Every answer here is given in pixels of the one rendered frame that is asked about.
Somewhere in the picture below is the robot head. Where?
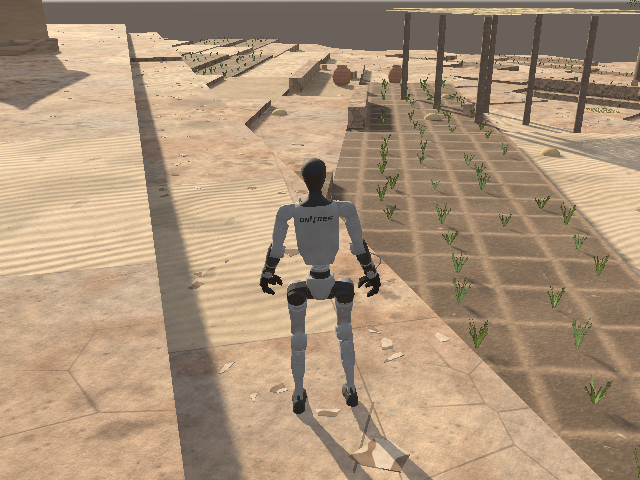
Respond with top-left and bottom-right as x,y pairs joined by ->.
299,158 -> 333,207

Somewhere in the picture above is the left robot upper arm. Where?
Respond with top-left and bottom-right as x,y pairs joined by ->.
269,203 -> 295,259

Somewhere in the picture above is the humanoid robot torso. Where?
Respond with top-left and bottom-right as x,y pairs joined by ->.
293,196 -> 340,300

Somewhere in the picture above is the robot right hand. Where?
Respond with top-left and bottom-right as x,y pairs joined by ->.
358,273 -> 381,297

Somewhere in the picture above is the right robot forearm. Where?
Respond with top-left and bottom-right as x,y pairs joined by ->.
356,239 -> 377,279

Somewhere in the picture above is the right robot upper arm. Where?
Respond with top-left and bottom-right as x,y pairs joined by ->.
336,200 -> 366,255

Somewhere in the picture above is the robot left hand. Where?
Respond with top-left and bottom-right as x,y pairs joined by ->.
259,274 -> 283,295

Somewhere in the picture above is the left robot forearm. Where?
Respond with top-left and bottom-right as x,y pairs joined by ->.
262,243 -> 280,279

